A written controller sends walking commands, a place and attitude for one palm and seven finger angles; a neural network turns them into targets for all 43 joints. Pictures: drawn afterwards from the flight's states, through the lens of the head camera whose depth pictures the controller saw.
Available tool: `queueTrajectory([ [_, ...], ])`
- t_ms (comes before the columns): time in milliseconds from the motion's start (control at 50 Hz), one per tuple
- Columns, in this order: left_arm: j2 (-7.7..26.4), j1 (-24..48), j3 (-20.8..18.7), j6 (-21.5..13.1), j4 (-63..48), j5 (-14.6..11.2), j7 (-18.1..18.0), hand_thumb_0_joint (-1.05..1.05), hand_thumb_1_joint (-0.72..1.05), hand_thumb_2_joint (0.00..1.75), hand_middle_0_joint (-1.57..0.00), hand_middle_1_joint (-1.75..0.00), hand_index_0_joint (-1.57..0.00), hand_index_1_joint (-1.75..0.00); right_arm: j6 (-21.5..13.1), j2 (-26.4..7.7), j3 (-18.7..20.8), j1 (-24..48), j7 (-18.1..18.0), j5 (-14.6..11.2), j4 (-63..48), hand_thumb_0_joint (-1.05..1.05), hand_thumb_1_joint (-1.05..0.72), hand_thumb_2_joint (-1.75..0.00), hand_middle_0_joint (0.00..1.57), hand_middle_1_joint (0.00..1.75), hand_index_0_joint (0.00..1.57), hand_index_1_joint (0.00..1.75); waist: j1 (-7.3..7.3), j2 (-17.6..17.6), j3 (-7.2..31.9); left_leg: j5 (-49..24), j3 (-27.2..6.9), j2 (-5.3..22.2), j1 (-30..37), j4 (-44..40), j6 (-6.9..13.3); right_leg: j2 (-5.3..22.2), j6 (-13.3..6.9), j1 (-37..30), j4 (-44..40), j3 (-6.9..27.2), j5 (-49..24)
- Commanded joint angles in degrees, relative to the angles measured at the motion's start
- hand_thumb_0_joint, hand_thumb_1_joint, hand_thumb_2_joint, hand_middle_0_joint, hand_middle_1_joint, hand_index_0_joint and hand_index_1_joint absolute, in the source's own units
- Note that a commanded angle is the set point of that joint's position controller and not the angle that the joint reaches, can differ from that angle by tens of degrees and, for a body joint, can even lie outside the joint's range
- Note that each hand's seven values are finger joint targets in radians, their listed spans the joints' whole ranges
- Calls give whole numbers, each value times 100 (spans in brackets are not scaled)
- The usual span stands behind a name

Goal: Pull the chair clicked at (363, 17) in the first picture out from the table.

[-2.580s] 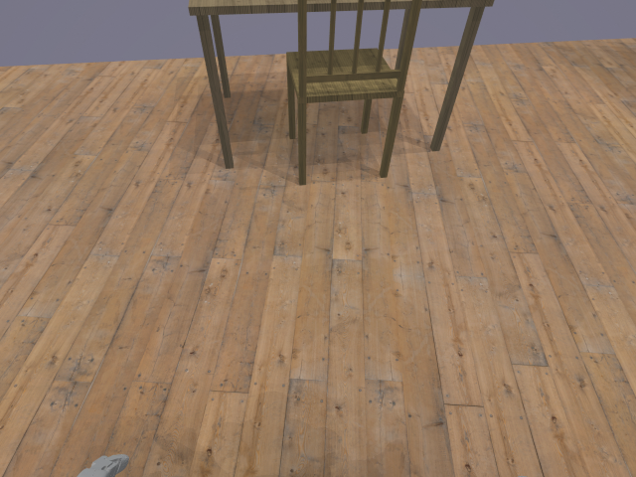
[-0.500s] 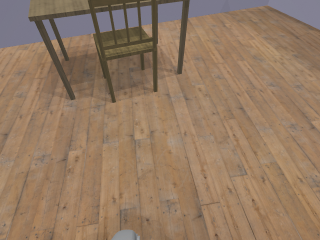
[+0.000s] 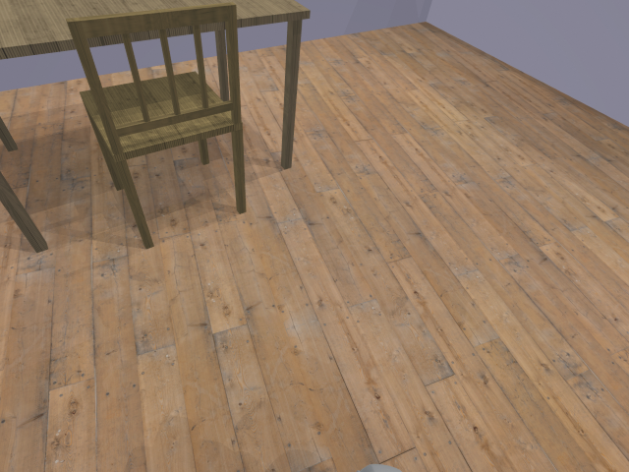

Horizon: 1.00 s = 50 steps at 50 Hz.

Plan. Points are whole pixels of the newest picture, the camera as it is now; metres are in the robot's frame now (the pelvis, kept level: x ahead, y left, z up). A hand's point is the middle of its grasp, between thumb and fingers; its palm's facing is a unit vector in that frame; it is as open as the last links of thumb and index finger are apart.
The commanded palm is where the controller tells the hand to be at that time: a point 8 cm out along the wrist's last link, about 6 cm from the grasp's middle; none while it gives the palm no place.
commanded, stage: walk to a spot facing it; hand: left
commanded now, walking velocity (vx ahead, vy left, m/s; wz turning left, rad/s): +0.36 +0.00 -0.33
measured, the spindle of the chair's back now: (170, 74) +1.14 +0.51 -0.09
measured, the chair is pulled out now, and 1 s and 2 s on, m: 0.00 0.00 0.00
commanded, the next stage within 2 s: turn to face it in 1.34 s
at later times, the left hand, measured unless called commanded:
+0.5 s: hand (258, 353) +0.34 +0.11 -0.18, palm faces -0.25 -0.96 -0.09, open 7.4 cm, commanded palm none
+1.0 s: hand (238, 312) +0.43 +0.16 -0.20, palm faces -0.16 -0.97 -0.16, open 7.3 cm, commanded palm none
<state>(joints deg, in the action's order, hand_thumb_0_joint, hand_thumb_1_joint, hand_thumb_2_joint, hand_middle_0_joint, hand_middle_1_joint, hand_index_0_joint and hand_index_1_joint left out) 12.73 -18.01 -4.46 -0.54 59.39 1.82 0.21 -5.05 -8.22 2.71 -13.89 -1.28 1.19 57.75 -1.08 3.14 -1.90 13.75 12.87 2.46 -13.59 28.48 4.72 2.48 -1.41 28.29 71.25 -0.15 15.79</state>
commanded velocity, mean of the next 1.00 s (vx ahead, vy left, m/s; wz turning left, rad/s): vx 0.37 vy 0.00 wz -0.22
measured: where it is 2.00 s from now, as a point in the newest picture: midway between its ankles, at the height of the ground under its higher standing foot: (350, 338)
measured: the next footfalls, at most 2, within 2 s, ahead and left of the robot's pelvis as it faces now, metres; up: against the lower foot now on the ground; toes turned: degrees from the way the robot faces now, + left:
right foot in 0.54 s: +0.30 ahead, -0.11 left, +0.00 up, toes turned -19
left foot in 0.96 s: +0.59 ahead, +0.07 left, +0.00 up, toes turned -3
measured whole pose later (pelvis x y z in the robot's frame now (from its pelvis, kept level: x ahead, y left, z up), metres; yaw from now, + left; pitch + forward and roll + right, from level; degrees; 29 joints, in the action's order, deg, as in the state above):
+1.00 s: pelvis +0.45 -0.02 -0.02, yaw -15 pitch -1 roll -1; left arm 9.8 -22.8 -2.6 -2.6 64.6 0.6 -0.2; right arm -4.4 -11.1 2.8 -6.6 0.9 2.6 56.1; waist -2.2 1.7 -3.8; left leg 10.7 10.4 6.2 -23.9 37.8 1.8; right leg 1.8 -1.2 7.1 46.6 -3.5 28.4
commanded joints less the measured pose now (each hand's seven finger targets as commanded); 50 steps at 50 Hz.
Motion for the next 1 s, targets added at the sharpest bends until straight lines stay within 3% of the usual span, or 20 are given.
queueTrajectory([
  [0,-128,-439,-33,106,-140,35,83,0,90,90,-20,-30,-20,-30,-90,-469,50,-704,-15,-26,41,0,-90,-90,20,30,20,30,-90,-821,-252,-530,-1072,1418,38,-1950,-283,318,109,664,38,208,-814],
  [100,-74,172,-50,171,-316,24,104,0,90,90,-20,-30,-20,-30,-112,-520,19,-1238,-57,-54,270,0,-90,-90,20,30,20,30,52,-693,-422,-1262,-801,1455,803,-1942,-444,370,205,1514,-299,137,-1203],
  [320,-295,1744,131,50,-676,-10,143,0,90,90,-20,-30,-20,-30,-38,-372,-93,-2496,-125,51,898,0,-90,-90,20,30,20,30,578,-904,-790,-3349,-249,1622,2143,-1605,-58,182,-54,1438,-2516,-752,-568],
  [400,-304,1547,168,-20,-613,-22,86,0,90,90,-20,-30,-20,-30,30,-468,-62,-2548,-121,45,990,0,-90,-90,20,30,20,30,412,-1059,-532,-5671,166,1593,2285,-866,-90,-291,-352,504,-3082,-1238,34],
  [440,-199,911,125,-88,-428,1,52,0,90,90,-20,-30,-20,-30,58,-592,-35,-2355,-117,20,936,0,-90,-90,20,30,20,30,120,-1241,-106,-6688,305,1566,2239,-7,-169,-575,-496,-377,-3413,-1413,119],
  [480,192,-428,-25,-222,-29,25,25,0,90,90,-20,-30,-20,-30,50,-714,21,-1939,-57,-64,765,0,-90,-90,20,30,20,30,-571,-1094,735,-5425,418,1424,960,1925,-316,-274,-734,-2748,-4142,-997,-835],
  [500,687,-1118,-145,-263,135,5,-50,0,90,90,-20,-30,-20,-30,33,-435,-8,-1847,-3,-167,564,0,-90,-90,20,30,20,30,-802,-113,1285,-1978,452,829,-749,3641,-483,1154,-1353,-4272,-4277,873,-1461],
  [520,995,-1324,-192,-254,241,-119,-87,0,90,90,-20,-30,-20,-30,11,-209,-18,-1609,-26,-163,397,0,-90,-90,20,30,20,30,-632,278,1460,1896,-94,47,-2059,5348,-631,2225,-2033,-4844,-4817,2868,-2731],
  [540,989,-1001,-200,-215,156,-166,-134,0,90,90,-20,-30,-20,-30,40,-271,34,-1171,-28,-135,283,0,-90,-90,20,30,20,30,-603,-248,837,1600,-892,315,-2389,5625,-465,2264,-2059,-4123,-5179,2538,-2378],
  [560,704,-580,-127,-268,92,-157,-145,0,90,90,-20,-30,-20,-30,65,-195,59,-1017,28,-79,227,0,-90,-90,20,30,20,30,-422,-298,302,923,-1049,574,-2407,5380,-489,1908,-1619,-3277,-5378,1840,-2223],
  [600,214,-48,20,-335,32,-120,-167,0,90,90,-20,-30,-20,-30,218,-34,48,-994,38,-20,260,0,-90,-90,20,30,20,30,76,-562,-285,592,-1158,840,-1990,4764,-534,1591,-1197,-1829,-5738,1163,-1647],
  [660,19,93,75,-439,-54,-30,-152,0,90,90,-20,-30,-20,-30,361,131,50,-1284,85,33,268,0,-90,-90,20,30,20,30,418,-72,-418,384,-956,821,-1573,3812,-651,1158,-933,-1022,-5876,265,-1805],
  [740,201,-65,80,-468,26,-62,-87,0,90,90,-20,-30,-20,-30,321,-21,27,-467,226,21,-57,0,-90,-90,20,30,20,30,269,403,-439,-307,-715,757,-1559,2250,-727,831,-845,-1233,-5847,8,-1774],
  [840,492,-458,39,-426,168,-51,-83,0,90,90,-20,-30,-20,-30,184,-322,9,523,314,29,-369,0,-90,-90,20,30,20,30,-41,420,-412,-313,-445,464,-1405,1005,-577,1003,-719,-2175,-5511,205,-2118],
  [880,575,-516,26,-405,198,-65,-82,0,90,90,-20,-30,-20,-30,145,-480,51,390,275,46,-331,0,-90,-90,20,30,20,30,109,192,-255,-190,-216,216,-776,593,-499,973,-655,-2317,-4924,150,-2972],
  [900,565,-474,27,-396,206,-72,-90,0,90,90,-20,-30,-20,-30,111,-647,95,-212,226,71,-146,0,-90,-90,20,30,20,30,404,-64,93,-336,-186,83,152,220,-433,808,-534,-2166,-4059,-12,-3399],
  [920,475,-446,36,-392,127,-112,-74,0,90,90,-20,-30,-20,-30,82,-1044,196,-1119,164,121,84,0,-90,-90,20,30,20,30,788,-618,662,-714,-780,553,1638,10,-210,536,-288,-1395,-2748,-262,-2936],
  [940,126,-639,82,-391,-6,-185,-15,0,90,90,-20,-30,-20,-30,61,-1782,374,-1861,107,193,249,0,-90,-90,20,30,20,30,941,-2028,1417,-1151,-2881,2236,3015,-335,433,-229,-19,65,-813,-710,-58],
  [960,245,-305,91,-438,-154,-150,-20,0,90,90,-20,-30,-20,-30,110,-1832,342,-2068,80,96,303,0,-90,-90,20,30,20,30,986,-1917,1494,-1482,-3623,2757,3020,-949,743,-311,-87,565,347,-140,1633],
  [980,320,-34,57,-397,-128,-119,-43,0,90,90,-20,-30,-20,-30,113,-1557,280,-1545,82,66,256,0,-90,-90,20,30,20,30,808,-1474,941,-848,-3064,2615,2208,-1140,671,47,-133,682,640,68,1401],
])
